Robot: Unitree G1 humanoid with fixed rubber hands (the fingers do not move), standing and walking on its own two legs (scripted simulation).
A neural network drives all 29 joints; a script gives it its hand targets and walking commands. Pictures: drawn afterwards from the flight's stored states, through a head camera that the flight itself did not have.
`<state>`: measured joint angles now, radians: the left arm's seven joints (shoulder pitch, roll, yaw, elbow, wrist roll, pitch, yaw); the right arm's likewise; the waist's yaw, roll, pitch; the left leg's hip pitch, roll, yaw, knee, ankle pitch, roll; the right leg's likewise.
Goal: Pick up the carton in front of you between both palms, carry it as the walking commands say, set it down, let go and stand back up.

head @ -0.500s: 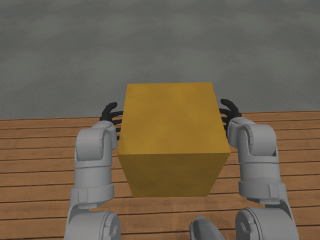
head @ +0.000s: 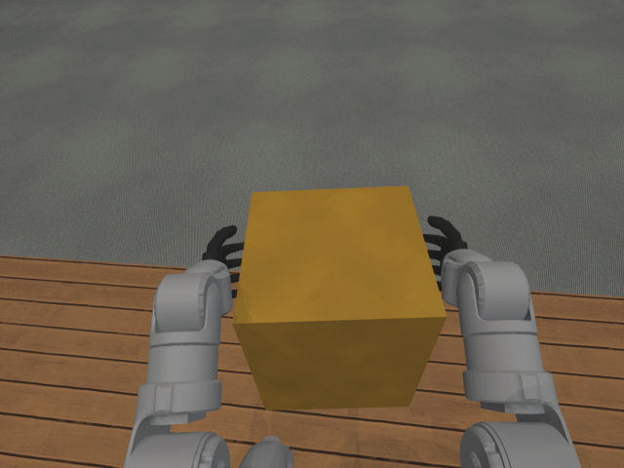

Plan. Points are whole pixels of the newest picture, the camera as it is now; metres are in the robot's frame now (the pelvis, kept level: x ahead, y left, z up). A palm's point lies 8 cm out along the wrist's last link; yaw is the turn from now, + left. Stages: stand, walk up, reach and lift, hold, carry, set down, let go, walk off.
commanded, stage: carry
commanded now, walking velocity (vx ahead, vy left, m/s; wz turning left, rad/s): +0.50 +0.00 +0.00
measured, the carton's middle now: (333, 303) +0.34 +0.02 +0.00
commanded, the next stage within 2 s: none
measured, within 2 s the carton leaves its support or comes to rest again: neither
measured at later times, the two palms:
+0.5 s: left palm (253, 130) +0.67 +0.17 +0.06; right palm (416, 134) +0.65 -0.13 +0.06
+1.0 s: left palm (279, 90) +0.95 +0.15 -0.01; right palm (400, 84) +0.96 -0.15 -0.01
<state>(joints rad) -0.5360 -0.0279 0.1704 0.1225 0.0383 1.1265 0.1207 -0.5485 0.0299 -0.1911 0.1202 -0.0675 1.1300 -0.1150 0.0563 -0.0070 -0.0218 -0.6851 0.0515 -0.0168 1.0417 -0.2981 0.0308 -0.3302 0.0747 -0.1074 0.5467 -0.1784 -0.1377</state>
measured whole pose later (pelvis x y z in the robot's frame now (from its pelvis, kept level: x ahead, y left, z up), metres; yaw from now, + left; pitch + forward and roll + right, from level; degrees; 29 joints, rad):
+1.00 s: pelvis +0.62 -0.01 -0.09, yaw +0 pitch +4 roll +1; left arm -0.53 -0.03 0.18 0.14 0.06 1.15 0.12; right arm -0.57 0.01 -0.17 0.19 -0.05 1.14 -0.12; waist 0.03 0.00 -0.03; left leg -0.56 0.00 -0.01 1.23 -0.42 0.05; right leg -0.42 0.08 -0.11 0.59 -0.12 -0.14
